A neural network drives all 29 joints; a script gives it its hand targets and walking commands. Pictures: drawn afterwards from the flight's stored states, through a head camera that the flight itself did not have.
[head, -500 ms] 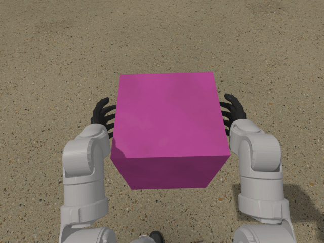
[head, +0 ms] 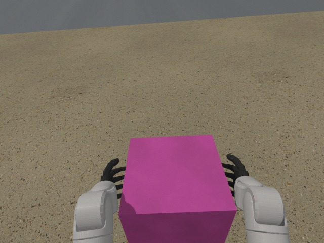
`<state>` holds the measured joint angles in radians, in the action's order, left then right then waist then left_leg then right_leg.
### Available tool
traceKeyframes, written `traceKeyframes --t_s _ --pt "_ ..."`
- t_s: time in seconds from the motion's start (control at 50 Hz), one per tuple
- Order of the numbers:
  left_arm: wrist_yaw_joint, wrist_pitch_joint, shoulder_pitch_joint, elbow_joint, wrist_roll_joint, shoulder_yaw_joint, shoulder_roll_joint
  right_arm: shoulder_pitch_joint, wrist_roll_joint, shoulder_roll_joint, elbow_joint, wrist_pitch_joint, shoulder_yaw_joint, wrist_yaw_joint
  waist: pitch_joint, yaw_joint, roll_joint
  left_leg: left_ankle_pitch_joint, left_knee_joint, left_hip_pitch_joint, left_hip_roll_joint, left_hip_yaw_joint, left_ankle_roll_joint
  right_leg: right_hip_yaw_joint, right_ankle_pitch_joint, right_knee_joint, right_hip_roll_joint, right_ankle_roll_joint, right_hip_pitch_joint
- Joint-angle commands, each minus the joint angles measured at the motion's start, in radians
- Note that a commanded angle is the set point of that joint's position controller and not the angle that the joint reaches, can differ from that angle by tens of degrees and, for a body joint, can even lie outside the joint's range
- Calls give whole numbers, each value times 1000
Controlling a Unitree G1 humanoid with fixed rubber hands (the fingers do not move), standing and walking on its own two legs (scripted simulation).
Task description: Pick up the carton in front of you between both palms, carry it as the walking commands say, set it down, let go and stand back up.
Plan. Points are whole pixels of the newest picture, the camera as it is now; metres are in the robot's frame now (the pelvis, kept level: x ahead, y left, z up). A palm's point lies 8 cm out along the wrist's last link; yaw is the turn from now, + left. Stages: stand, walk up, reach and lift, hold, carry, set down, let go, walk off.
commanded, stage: carry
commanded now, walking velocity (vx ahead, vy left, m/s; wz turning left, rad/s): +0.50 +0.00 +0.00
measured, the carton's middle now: (173, 198) +0.27 +0.00 -0.01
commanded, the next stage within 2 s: none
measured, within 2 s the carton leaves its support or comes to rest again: neither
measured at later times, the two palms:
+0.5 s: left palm (116, 105) +0.56 +0.18 +0.07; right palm (205, 103) +0.54 -0.12 +0.08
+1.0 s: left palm (137, 64) +0.86 +0.13 +0.07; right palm (203, 61) +0.87 -0.17 +0.06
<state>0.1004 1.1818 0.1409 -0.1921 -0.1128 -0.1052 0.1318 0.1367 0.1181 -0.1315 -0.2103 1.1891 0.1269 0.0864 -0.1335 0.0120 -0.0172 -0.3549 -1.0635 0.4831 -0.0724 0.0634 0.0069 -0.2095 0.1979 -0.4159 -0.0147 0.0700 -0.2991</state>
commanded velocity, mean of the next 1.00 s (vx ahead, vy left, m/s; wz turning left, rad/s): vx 0.50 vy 0.00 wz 0.00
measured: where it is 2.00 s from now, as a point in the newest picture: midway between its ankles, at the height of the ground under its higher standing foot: (167, 132)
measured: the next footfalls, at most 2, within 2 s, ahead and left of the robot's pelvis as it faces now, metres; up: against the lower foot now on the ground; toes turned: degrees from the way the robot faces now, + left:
left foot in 0.30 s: +0.36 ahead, +0.13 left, +0.00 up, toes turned +10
right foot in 0.78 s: +0.64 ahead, -0.10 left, +0.00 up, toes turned -13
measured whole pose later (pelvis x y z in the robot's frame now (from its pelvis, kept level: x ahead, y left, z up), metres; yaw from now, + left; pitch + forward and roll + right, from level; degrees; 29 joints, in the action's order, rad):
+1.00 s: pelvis +0.61 -0.02 +0.01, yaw +0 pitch +4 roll +1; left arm 0.09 1.18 0.11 -0.29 -0.10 -0.10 0.13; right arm 0.12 0.12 -0.13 -0.31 1.20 0.09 0.09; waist -0.06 0.01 -0.02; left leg -0.26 -0.99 0.57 -0.11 0.08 0.00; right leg -0.23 0.19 -0.34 -0.04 0.06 -0.24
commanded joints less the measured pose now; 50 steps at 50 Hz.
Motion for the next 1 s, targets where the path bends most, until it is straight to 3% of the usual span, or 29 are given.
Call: traceKeyframes --t_s 0.0,0.08,0.22,0.26,0.28,0.3,0.32,0.34,0.36,0.38,0.4,0.44,0.5,0.58,0.68,0.72,0.74,0.76,0.78,0.8,0.82,0.86,0.88,0.9,0.98 --pt "-283 -29 572 -183 449 730 1008 570 -435 -997 -161 -34 -763 -262 -233 -5 121 93 106 143 -49 -13 -18 298 -33 249 -283 70 279" --pt "-286 -22 504 -219 454 734 953 492 -414 -958 -185 -34 -762 -242 -198 1 133 193 345 145 -33 42 -37 201 -167 245 -248 72 331" --pt "-276 13 436 -219 413 708 864 455 -410 -874 -211 8 -750 -241 -113 10 164 292 574 48 17 136 5 112 -391 158 -225 30 402" --pt "-273 24 453 -211 406 706 841 449 -407 -854 -191 18 -737 -245 -146 -8 142 262 646 -163 70 204 22 40 -506 -24 -195 -5 339" --pt "-271 30 461 -207 404 706 827 448 -404 -839 -170 22 -725 -246 -212 -19 106 217 630 -385 65 189 33 0 -477 -177 -161 -37 221" --pt "-269 39 482 -206 406 708 809 442 -395 -821 -153 26 -710 -247 -288 -37 -26 73 686 -604 -133 -110 88 -4 -229 -422 -113 -80 11" --pt "-268 49 511 -211 413 726 816 455 -384 -813 -120 21 -701 -250 -329 -41 -280 42 784 -805 -352 -523 228 29 155 -693 14 -110 -318" --pt "-272 48 526 -195 420 722 828 448 -396 -838 -112 19 -700 -251 -303 -37 -269 172 811 -778 -369 -567 258 146 293 -842 -4 -85 -432" --pt "-276 43 542 -180 427 720 865 465 -401 -872 -118 15 -704 -252 -286 -37 -191 277 791 -719 -342 -468 239 195 280 -884 -53 -60 -443" --pt "-279 34 551 -174 431 722 893 488 -407 -905 -128 9 -715 -254 -280 -36 -75 304 787 -655 -323 -387 209 211 233 -862 -88 -52 -435" --pt "-280 24 552 -171 430 725 917 517 -414 -932 -144 2 -725 -257 -260 -29 -16 286 814 -573 -307 -307 174 219 172 -786 -120 -53 -403" --pt "-275 8 550 -187 421 737 941 546 -430 -964 -169 -10 -743 -263 -248 -23 -54 191 871 -485 -265 -183 132 186 93 -649 -118 -66 -337" --pt "-261 -4 533 -220 417 741 966 536 -449 -961 -210 -13 -750 -268 -221 -24 -102 139 929 -465 -235 -91 139 140 16 -458 -113 -89 -324" --pt "-245 7 498 -261 407 735 928 508 -452 -909 -250 -1 -746 -265 -174 -31 -107 301 910 -515 -192 3 125 73 -101 -219 -83 -90 -301" --pt "-254 39 454 -226 402 724 870 431 -403 -857 -192 25 -721 -258 -119 -39 -133 455 840 -580 -173 63 90 17 -163 -72 -53 -66 -234" --pt "-263 46 445 -199 401 713 863 435 -395 -850 -169 31 -719 -258 -120 -24 -126 531 719 -554 -161 104 64 -36 -130 -9 -19 -54 -100" --pt "-266 46 436 -178 400 704 862 438 -395 -848 -162 34 -721 -258 -161 -12 -91 577 574 -481 -128 152 39 -74 -86 7 17 -50 74" --pt "-270 46 428 -157 396 696 865 443 -396 -837 -156 36 -721 -258 -224 5 -28 459 386 -335 -101 163 4 36 -34 6 -64 -39 290" --pt "-274 37 425 -121 376 680 851 476 -407 -851 -171 44 -738 -258 -318 18 233 220 62 -36 -5 146 -53 493 111 87 -341 92 537" --pt "-276 27 404 -101 387 679 883 484 -410 -854 -170 42 -747 -262 -298 17 342 -121 -104 187 77 68 -53 718 0 192 -416 160 602" --pt "-278 19 432 -132 401 687 909 506 -415 -893 -156 30 -753 -265 -280 8 252 -134 -209 247 10 -25 -22 625 -113 166 -417 156 579" --pt "-281 -4 483 -167 419 709 974 531 -424 -942 -171 3 -763 -269 -264 4 85 -34 -173 226 -62 -61 8 452 -200 148 -366 101 453" --pt "-282 -14 513 -190 427 715 992 539 -428 -970 -174 -8 -768 -268 -257 -3 73 27 -96 179 -81 -68 8 376 -156 176 -342 64 380" --pt "-282 -22 527 -210 436 723 1003 541 -430 -987 -186 -18 -774 -264 -258 -5 98 67 -47 146 -74 -44 6 317 -121 198 -322 48 346" --pt "-287 -32 491 -266 453 738 982 489 -417 -985 -232 -42 -784 -242 -227 0 140 158 166 169 -60 18 -22 208 -124 251 -290 69 360"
